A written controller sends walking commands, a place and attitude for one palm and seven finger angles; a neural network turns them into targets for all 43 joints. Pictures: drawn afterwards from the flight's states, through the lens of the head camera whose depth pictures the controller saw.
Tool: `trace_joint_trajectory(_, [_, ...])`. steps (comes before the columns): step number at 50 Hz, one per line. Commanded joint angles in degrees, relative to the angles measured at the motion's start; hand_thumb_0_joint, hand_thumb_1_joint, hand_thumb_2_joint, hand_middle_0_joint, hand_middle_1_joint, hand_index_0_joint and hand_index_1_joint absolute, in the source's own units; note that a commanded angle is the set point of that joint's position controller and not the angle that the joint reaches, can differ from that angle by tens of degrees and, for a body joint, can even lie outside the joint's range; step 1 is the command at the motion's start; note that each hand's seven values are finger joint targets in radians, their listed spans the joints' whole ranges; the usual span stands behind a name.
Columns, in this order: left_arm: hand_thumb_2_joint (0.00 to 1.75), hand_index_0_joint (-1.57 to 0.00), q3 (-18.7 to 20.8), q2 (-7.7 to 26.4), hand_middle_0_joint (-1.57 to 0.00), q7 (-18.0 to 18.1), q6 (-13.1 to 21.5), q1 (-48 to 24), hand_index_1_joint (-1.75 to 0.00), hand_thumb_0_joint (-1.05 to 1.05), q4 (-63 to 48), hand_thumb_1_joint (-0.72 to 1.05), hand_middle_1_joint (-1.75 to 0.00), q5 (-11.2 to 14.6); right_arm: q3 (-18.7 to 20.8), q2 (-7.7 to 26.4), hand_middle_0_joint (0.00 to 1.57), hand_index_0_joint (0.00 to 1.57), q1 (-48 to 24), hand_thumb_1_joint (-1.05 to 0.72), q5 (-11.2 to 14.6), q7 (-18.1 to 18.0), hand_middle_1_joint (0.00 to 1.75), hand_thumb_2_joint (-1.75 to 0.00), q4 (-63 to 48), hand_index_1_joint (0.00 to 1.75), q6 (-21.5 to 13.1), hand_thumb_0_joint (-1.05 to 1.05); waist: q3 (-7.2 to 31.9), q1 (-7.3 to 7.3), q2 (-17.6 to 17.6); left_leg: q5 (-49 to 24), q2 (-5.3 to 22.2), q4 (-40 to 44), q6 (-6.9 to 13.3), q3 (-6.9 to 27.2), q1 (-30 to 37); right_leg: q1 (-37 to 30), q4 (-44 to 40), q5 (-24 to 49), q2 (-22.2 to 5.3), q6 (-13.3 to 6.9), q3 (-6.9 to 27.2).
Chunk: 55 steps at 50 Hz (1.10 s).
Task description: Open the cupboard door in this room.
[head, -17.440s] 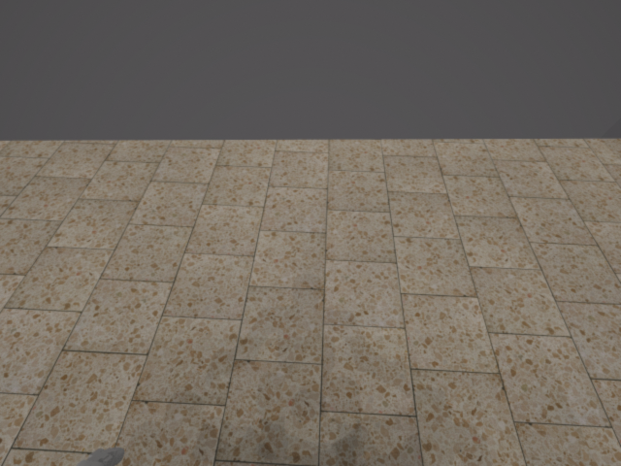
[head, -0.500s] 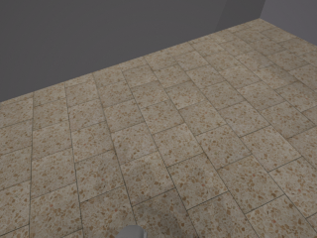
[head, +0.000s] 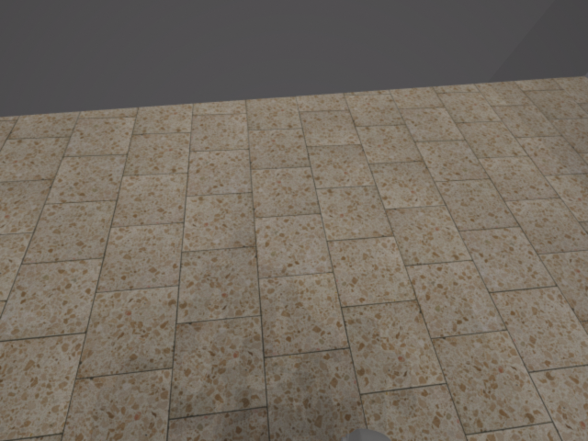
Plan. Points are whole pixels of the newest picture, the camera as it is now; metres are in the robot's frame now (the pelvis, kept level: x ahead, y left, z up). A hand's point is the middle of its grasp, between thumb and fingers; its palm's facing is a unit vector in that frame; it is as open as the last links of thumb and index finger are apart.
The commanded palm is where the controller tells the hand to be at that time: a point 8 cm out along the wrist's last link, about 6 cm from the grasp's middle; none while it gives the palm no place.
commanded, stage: turn or walk to find it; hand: left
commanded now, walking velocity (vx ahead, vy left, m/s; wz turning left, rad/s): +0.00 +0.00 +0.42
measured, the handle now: out of the picture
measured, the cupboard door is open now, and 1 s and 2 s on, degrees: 0 0 0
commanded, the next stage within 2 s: stand and wait in 0.68 s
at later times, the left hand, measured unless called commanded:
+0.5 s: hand out of the picture +0.01 +0.14 -0.15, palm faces +0.24 -0.93 -0.27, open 7.4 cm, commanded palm none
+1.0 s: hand out of the picture -0.11 +0.17 -0.18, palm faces +0.34 -0.92 -0.21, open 7.4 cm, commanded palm none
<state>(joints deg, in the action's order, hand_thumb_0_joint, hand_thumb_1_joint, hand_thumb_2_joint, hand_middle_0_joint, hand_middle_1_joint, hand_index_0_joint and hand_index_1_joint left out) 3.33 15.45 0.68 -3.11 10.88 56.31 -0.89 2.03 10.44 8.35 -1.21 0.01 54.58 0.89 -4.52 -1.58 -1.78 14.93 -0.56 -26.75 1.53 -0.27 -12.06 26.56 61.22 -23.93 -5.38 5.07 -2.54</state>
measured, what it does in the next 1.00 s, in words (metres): steps on the spot, turning left: right foot, then left foot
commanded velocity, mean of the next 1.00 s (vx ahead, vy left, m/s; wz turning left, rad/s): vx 0.00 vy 0.00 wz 0.12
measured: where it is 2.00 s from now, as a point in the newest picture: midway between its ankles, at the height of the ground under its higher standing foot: outside the picture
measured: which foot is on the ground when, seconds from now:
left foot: down 0.00-0.22, up 0.24-0.70, down 0.72-1.00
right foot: up 0.00-0.18, down 0.20-0.72, up 0.74-1.00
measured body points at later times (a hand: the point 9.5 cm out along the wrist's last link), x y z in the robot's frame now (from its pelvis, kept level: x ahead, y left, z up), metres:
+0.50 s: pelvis -0.02 -0.06 +0.00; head +0.02 -0.08 +0.45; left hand -0.01 +0.19 -0.13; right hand +0.07 -0.31 -0.16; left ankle -0.09 +0.10 -0.65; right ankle +0.01 -0.14 -0.74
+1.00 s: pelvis -0.05 -0.01 +0.00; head -0.04 +0.00 +0.45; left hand -0.12 +0.22 -0.16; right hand +0.12 -0.19 -0.14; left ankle -0.09 +0.07 -0.74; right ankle -0.02 -0.15 -0.69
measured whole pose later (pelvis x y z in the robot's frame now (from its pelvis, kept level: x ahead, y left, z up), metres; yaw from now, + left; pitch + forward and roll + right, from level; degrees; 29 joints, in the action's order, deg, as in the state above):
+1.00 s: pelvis -0.05 -0.01 +0.00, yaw +15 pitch -2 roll +0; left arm 2.2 11.8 0.7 -3.6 15.9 61.4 -1.1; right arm 1.7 7.3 6.0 -1.0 -1.2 57.4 -0.1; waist -3.4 -3.3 -1.4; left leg 16.5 1.8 -26.6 1.8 -8.6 -8.1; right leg 21.0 52.5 -25.8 -4.1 3.4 -1.5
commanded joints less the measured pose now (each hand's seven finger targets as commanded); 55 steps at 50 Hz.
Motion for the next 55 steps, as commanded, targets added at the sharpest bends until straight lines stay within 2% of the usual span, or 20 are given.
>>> trace_joint_trajectory(1, [0.9,-0.2,0.5,2.6,-0.2,0.2,1.2,-2.3,-0.3,0.0,-5.6,0.9,-0.3,0.2,3.5,12.5,0.2,0.2,4.9,-0.9,0.1,-1.0,0.3,-0.9,-2.1,0.3,-0.5,0.0,6.0,3.27,9.2,-32.5,14.4,6.0,8.5,13.0,9.4,3.7,-4.9,-1.0,0.4,0.5,1.1])
trace_joint_trajectory(5, [0.9,-0.2,0.3,1.9,-0.2,0.3,1.6,-2.0,-0.3,0.0,-6.4,0.9,-0.3,0.6,3.9,12.7,0.2,0.2,3.1,-0.9,-0.3,-0.8,0.3,-0.9,-2.8,0.3,0.0,0.0,6.1,2.74,11.5,-30.7,13.7,4.3,8.2,15.6,4.2,-4.3,-16.5,-2.1,2.1,-0.4,0.2])
trace_joint_trajectory(8, [0.9,-0.2,0.6,2.6,-0.2,0.4,2.5,3.3,-0.3,0.0,-5.1,0.9,-0.3,0.6,4.2,12.3,0.2,0.2,1.6,-0.9,0.0,-0.6,0.3,-0.9,-3.3,0.3,0.3,0.0,7.0,0.37,9.9,-24.3,10.8,0.3,5.5,15.8,-2.0,-15.1,-31.3,8.9,3.5,-1.1,-1.4])
trace_joint_trajectory(9, [0.9,-0.2,0.9,3.9,-0.2,0.6,3.1,5.4,-0.3,0.0,-4.9,0.9,-0.3,0.3,4.0,10.9,0.2,0.2,1.9,-0.9,0.3,-0.4,0.3,-0.9,-3.5,0.3,0.2,0.0,8.0,-0.66,6.4,-17.2,8.1,-3.3,3.0,14.3,-6.0,-21.4,-39.1,14.3,1.1,-1.5,0.3])
trace_joint_trajectory(10, [0.9,-0.2,1.7,8.4,-0.2,1.1,3.8,6.9,-0.3,0.0,-4.8,0.9,-0.3,-0.5,3.6,7.2,0.2,0.2,3.5,-0.9,0.9,-0.1,0.3,-0.9,-4.2,0.3,0.0,0.0,9.6,-0.79,-6.7,-1.3,1.7,-13.2,-1.0,7.3,-15.3,-29.3,-42.6,19.4,-11.1,-5.0,11.5])
trace_joint_trajectory(11, [0.9,-0.2,2.1,11.5,-0.2,1.1,3.8,6.9,-0.3,0.0,-5.4,0.9,-0.3,-0.6,3.4,6.2,0.2,0.2,2.4,-0.9,0.7,-0.1,0.3,-0.9,-5.7,0.3,0.2,0.0,7.5,-1.44,-14.6,19.5,-3.0,-25.0,-3.0,3.0,-20.0,-25.6,-43.7,27.1,-21.9,-11.7,20.1])
trace_joint_trajectory(12, [0.9,-0.2,2.3,10.1,-0.2,1.2,3.9,5.8,-0.3,0.0,-6.0,0.9,-0.3,0.0,3.9,8.5,0.2,0.2,2.0,-0.9,0.1,-0.3,0.3,-0.9,-4.8,0.3,1.4,0.0,6.4,-1.57,-15.8,19.7,-0.7,-33.8,-2.6,6.8,-18.3,-17.9,-45.9,22.7,-21.8,-13.7,20.9])
trace_joint_trajectory(14, [0.9,-0.2,1.5,6.6,-0.2,1.4,3.5,-0.4,-0.3,0.0,-7.5,0.9,-0.3,0.0,4.2,8.1,0.2,0.2,2.9,-0.9,0.0,0.3,0.3,-0.9,-2.6,0.3,2.1,0.0,1.3,1.7,-5.7,11.9,1.1,-43.0,-2.8,6.2,-19.1,-13.0,-45.7,15.7,-16.4,-12.7,13.1])
trace_joint_trajectory(16, [0.9,-0.2,0.8,4.5,-0.2,1.2,4.0,-1.9,-0.3,0.0,-8.0,0.9,-0.3,0.0,3.8,7.2,0.2,0.2,5.5,-0.9,-0.1,0.8,0.3,-0.9,-1.1,0.3,2.3,0.0,1.6,2.79,-6.1,6.5,1.7,-44.7,-4.0,4.3,-18.8,-13.8,-44.6,18.8,-12.8,-10.8,5.9])
trace_joint_trajectory(18, [0.9,-0.2,0.8,4.0,-0.2,1.3,4.1,-0.5,-0.3,0.0,-7.5,0.9,-0.3,-0.1,3.8,7.3,0.2,0.2,5.7,-0.9,0.0,1.0,0.3,-0.9,-0.7,0.3,2.5,0.0,2.0,2.27,-7.3,4.9,2.2,-44.1,-4.8,3.5,-18.5,-14.6,-45.0,18.5,-12.6,-10.6,4.1])
trace_joint_trajectory(29, [0.9,-0.2,1.9,8.2,-0.2,1.1,3.4,6.8,-0.3,0.0,-3.2,0.9,-0.3,-0.9,1.9,5.6,0.2,0.2,-1.2,-0.9,0.8,0.7,0.3,-0.9,-2.2,0.3,1.5,0.0,5.5,-1.76,-9.4,12.8,2.6,-20.4,-4.7,-2.9,-12.1,-22.4,-40.0,32.6,-16.1,-13.7,0.6])
trace_joint_trajectory(33, [0.9,-0.2,2.3,8.5,-0.2,0.9,2.9,4.5,-0.3,0.0,-2.5,0.9,-0.3,-0.5,1.8,6.2,0.2,0.2,3.0,-0.9,0.8,0.5,0.3,-0.9,-1.4,0.3,0.6,0.0,7.8,1.15,-8.0,3.3,2.3,-3.5,-3.5,-5.0,-1.7,-18.9,-33.4,29.0,-15.2,-10.1,-3.3])
trace_joint_trajectory(34, [0.9,-0.2,2.2,7.7,-0.2,0.8,2.5,4.4,-0.3,0.0,-2.7,0.9,-0.3,0.0,2.2,8.1,0.2,0.2,5.0,-0.9,0.7,0.6,0.3,-0.9,-1.1,0.3,0.0,0.0,8.3,2.75,-2.6,-4.1,3.9,3.8,-2.7,-3.3,5.6,-13.2,-27.8,23.8,-13.4,-7.1,-6.0])
trace_joint_trajectory(35, [0.9,-0.2,1.7,4.3,-0.2,0.5,2.1,5.9,-0.3,0.0,-4.0,0.9,-0.3,0.4,3.3,13.3,0.2,0.2,5.8,-0.9,0.2,0.4,0.3,-0.9,-1.3,0.3,-0.6,0.0,9.2,3.0,12.5,-15.2,16.1,7.8,2.1,12.9,13.1,-0.7,-17.2,6.9,-6.1,-2.7,-9.0])
trace_joint_trajectory(36, [0.9,-0.2,0.1,1.6,-0.2,0.5,1.8,3.7,-0.3,0.0,-5.4,0.9,-0.3,0.0,3.7,16.4,0.2,0.2,7.5,-0.9,0.2,0.0,0.3,-0.9,-1.0,0.3,-0.2,0.0,7.7,4.05,18.4,-29.2,24.5,9.2,7.9,18.9,11.3,4.0,-9.1,-12.5,-2.2,-1.4,-6.1])
trace_joint_trajectory(37, [0.9,-0.2,0.0,1.8,-0.2,1.2,1.0,1.0,-0.3,0.0,-4.5,0.9,-0.3,-0.2,3.2,14.7,0.2,0.2,7.1,-0.9,0.0,-0.9,0.3,-0.9,0.1,0.3,-0.5,0.0,7.2,4.73,16.8,-24.7,23.2,10.1,8.4,16.6,5.9,1.0,-4.9,-11.6,-1.8,-1.7,-0.4])
trace_joint_trajectory(38, [0.9,-0.2,0.0,1.5,-0.2,1.0,0.8,1.0,-0.3,0.0,-3.1,0.9,-0.3,0.1,2.6,12.9,0.2,0.2,3.5,-0.9,0.0,-1.5,0.3,-0.9,-0.1,0.3,-0.5,0.0,4.9,2.92,15.8,-19.1,20.8,10.8,7.8,14.0,3.2,1.2,-2.8,-8.2,-1.7,-1.9,1.7])
trace_joint_trajectory(41, [0.9,-0.2,-0.7,0.4,-0.2,0.4,1.2,6.0,-0.3,0.0,1.9,0.9,-0.3,-0.2,1.0,8.7,0.2,0.2,-0.2,-0.9,0.3,-2.1,0.3,-0.9,0.3,0.3,-1.7,0.0,2.6,0.4,9.3,-24.1,15.3,10.2,6.3,4.6,4.4,-0.4,-3.1,0.2,-0.3,-2.1,3.3])
trace_joint_trajectory(51, [0.9,-0.2,0.4,-0.9,-0.2,-0.3,0.5,2.0,-0.3,0.0,-0.5,0.9,-0.3,-0.4,3.5,9.5,0.2,0.2,3.6,-0.9,-0.2,-2.1,0.3,-0.9,2.1,0.3,-0.6,0.0,1.9,3.11,10.2,-27.4,19.8,5.9,7.9,0.0,8.4,-2.0,-13.0,-3.4,1.5,-2.0,-1.1])
trace_joint_trajectory(55, [0.9,-0.2,1.2,-0.7,-0.2,-0.7,1.2,5.6,-0.3,0.0,-0.9,0.9,-0.3,-0.5,4.0,10.1,0.2,0.2,1.8,-0.9,0.0,-2.0,0.3,-0.9,1.3,0.3,-0.4,0.0,3.5,0.83,10.3,-23.6,19.0,0.0,5.2,-2.8,5.0,-10.1,-26.6,5.9,2.5,-3.0,-3.2])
